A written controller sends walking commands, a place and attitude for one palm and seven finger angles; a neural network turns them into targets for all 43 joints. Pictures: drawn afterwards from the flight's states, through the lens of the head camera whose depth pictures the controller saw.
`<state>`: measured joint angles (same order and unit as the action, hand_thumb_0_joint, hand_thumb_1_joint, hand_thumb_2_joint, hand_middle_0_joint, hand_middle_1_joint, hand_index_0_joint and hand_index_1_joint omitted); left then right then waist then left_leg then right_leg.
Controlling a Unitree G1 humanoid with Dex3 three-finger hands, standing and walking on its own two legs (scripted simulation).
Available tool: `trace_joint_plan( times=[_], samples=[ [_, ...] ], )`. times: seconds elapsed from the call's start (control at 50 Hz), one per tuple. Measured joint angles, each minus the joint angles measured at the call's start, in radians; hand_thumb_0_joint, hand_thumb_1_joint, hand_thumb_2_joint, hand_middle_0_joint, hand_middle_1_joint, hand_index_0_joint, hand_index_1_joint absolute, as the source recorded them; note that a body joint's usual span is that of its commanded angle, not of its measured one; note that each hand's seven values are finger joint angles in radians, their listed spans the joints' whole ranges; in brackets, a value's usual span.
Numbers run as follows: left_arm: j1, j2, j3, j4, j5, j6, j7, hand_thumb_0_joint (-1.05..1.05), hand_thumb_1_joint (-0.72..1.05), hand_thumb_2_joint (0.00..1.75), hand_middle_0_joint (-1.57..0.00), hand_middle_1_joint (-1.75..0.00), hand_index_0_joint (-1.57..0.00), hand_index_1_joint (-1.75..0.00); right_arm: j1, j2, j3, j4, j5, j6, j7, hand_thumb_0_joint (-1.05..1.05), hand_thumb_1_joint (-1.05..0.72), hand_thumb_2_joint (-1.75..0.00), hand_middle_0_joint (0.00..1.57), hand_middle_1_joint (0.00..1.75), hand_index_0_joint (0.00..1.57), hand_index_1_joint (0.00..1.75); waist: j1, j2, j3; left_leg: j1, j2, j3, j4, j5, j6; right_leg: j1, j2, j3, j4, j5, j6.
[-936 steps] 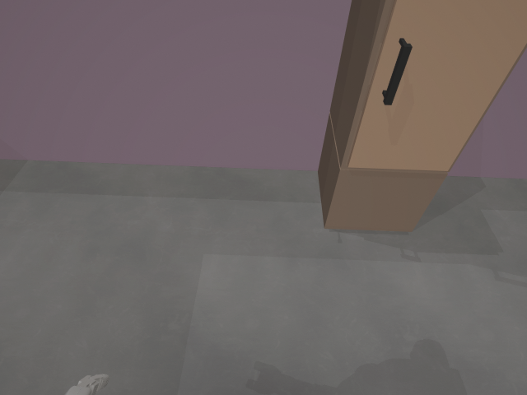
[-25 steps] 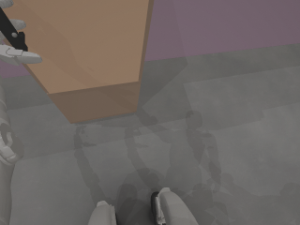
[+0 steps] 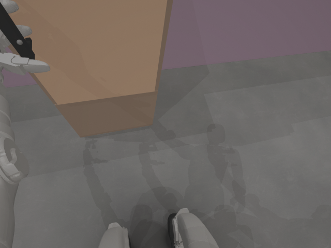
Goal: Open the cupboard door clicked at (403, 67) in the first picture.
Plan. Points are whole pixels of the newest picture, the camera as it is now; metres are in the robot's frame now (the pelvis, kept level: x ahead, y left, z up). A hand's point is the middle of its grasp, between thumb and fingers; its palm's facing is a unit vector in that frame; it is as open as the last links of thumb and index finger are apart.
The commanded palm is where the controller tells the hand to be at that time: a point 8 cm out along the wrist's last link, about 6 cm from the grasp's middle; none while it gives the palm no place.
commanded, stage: close the thumb around the handle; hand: left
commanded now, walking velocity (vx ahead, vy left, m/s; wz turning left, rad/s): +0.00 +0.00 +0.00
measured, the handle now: (9, 21) +0.60 +0.26 +0.10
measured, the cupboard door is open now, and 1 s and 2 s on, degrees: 0 3 50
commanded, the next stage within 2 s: pull the door open along its arc in 0.62 s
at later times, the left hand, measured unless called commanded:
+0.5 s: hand (24, 40) +0.56 +0.23 +0.10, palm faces +0.09 -1.00 -0.01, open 6.2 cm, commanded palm +0.53 +0.27 +0.10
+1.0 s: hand (26, 47) +0.54 +0.22 +0.10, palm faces +0.08 -1.00 +0.00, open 5.5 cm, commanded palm +0.49 +0.26 +0.10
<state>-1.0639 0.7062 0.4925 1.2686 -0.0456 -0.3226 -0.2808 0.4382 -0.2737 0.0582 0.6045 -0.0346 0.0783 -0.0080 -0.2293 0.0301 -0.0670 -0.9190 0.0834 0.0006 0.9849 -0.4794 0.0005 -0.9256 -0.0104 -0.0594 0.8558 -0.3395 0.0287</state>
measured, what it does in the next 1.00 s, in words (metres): stands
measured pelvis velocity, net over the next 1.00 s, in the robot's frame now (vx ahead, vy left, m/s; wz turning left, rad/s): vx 0.01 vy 0.00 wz -0.02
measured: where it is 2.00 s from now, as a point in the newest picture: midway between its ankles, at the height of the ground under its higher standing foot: outside the picture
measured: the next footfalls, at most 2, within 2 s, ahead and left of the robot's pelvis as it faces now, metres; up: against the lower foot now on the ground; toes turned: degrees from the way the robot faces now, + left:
none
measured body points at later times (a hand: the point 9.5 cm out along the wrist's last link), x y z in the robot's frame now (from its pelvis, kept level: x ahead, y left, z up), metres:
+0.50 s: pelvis +0.00 +0.00 +0.00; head +0.16 +0.02 +0.42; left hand +0.55 +0.28 +0.10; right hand -0.04 -0.26 -0.10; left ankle -0.02 +0.11 -0.68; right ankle +0.03 -0.15 -0.68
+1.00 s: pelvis +0.01 +0.00 +0.01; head +0.15 +0.02 +0.43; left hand +0.53 +0.28 +0.10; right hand -0.02 -0.26 -0.10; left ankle -0.02 +0.11 -0.68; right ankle +0.03 -0.15 -0.68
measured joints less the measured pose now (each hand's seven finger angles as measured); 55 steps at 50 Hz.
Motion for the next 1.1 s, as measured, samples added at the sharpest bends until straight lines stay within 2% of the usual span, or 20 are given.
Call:
trace_joint_plan(
  times=[0.16,0.26,0.34,0.48,0.56,0.76,0.88,1.0,1.1],
  samples=[
    [-0.022,-0.003,-0.005,0.021,0.008,0.016,0.004,-0.01,-0.25,0.41,-0.31,-1.23,-0.31,-1.23,-0.005,-0.003,0.002,0.003,-0.001,0.000,-0.001,0.00,-0.90,-0.90,0.20,0.29,0.21,0.30,-0.006,0.003,-0.002,-0.007,-0.001,-0.004,0.002,0.000,-0.001,-0.006,-0.001,-0.003,0.003,-0.001,-0.001],
    [-0.023,0.009,0.006,0.018,0.019,0.013,0.014,-0.01,-0.01,0.51,-0.33,-1.26,-0.33,-1.26,-0.004,-0.002,0.004,-0.003,-0.003,-0.003,-0.001,0.00,-0.90,-0.90,0.20,0.29,0.21,0.30,-0.013,0.003,0.004,-0.012,0.001,-0.001,0.004,0.000,-0.001,-0.013,0.001,0.001,0.006,-0.001,-0.001],
    [-0.018,0.007,0.008,0.006,0.014,0.001,0.013,-0.01,0.21,0.60,-0.35,-1.28,-0.35,-1.28,0.003,0.000,0.003,-0.001,-0.003,-0.002,0.002,0.00,-0.90,-0.90,0.20,0.29,0.21,0.30,-0.011,0.004,0.002,-0.013,0.002,0.001,0.003,-0.001,-0.002,-0.015,0.003,0.002,0.006,-0.002,-0.002],
    [-0.010,0.012,0.010,0.012,0.011,0.019,0.003,0.00,0.59,0.76,-0.37,-1.32,-0.37,-1.32,0.011,0.001,0.004,-0.001,0.001,0.004,0.001,0.00,-0.90,-0.90,0.20,0.29,0.21,0.30,-0.009,0.007,-0.001,-0.005,0.004,0.002,-0.004,-0.001,-0.003,-0.009,0.005,0.004,-0.001,-0.001,-0.002],
    [0.002,0.007,0.018,0.000,0.009,0.014,0.003,0.00,0.74,0.83,-0.39,-1.34,-0.38,-1.34,0.012,0.000,0.001,-0.002,0.000,0.004,0.001,0.00,-0.90,-0.90,0.20,0.29,0.21,0.30,-0.006,0.007,-0.003,0.000,0.005,0.003,-0.006,-0.002,-0.003,-0.004,0.006,0.004,-0.004,-0.002,-0.003],
    [0.029,-0.003,0.026,-0.012,0.004,0.008,-0.004,0.01,0.78,0.83,-0.37,-1.35,-0.39,-1.35,0.002,-0.003,-0.004,-0.013,0.004,0.006,0.001,0.00,-0.90,-0.90,0.20,0.29,0.21,0.30,-0.008,0.006,-0.008,0.014,0.008,0.008,-0.010,-0.005,-0.002,0.008,0.010,0.009,-0.009,-0.001,-0.001],
    [0.041,-0.025,0.015,-0.034,-0.006,0.007,0.008,0.01,0.78,0.82,-0.36,-1.35,-0.39,-1.35,0.001,-0.002,-0.007,-0.011,0.003,0.006,0.004,0.00,-0.90,-0.90,0.20,0.29,0.21,0.30,0.001,0.005,-0.010,0.018,0.005,0.011,-0.012,-0.005,-0.001,0.010,0.007,0.013,-0.009,-0.001,0.000],
    [0.154,-0.089,0.017,-0.132,-0.041,0.002,0.007,0.01,0.77,0.80,-0.37,-1.35,-0.38,-1.35,0.011,0.002,-0.018,-0.019,0.009,0.017,0.015,0.00,-0.90,-0.90,0.20,0.29,0.21,0.30,0.026,0.010,-0.027,0.058,0.007,0.028,-0.034,-0.006,0.001,0.040,0.010,0.028,-0.024,0.000,0.003],
    [0.299,-0.173,-0.006,-0.263,-0.084,0.007,0.013,0.01,0.76,0.78,-0.37,-1.35,-0.38,-1.35,0.011,0.009,-0.029,-0.033,0.024,0.024,0.024,0.00,-0.90,-0.90,0.20,0.29,0.21,0.30,0.050,0.013,-0.048,0.118,0.006,0.041,-0.067,-0.003,0.002,0.090,0.010,0.040,-0.047,0.000,0.003]
  ],
)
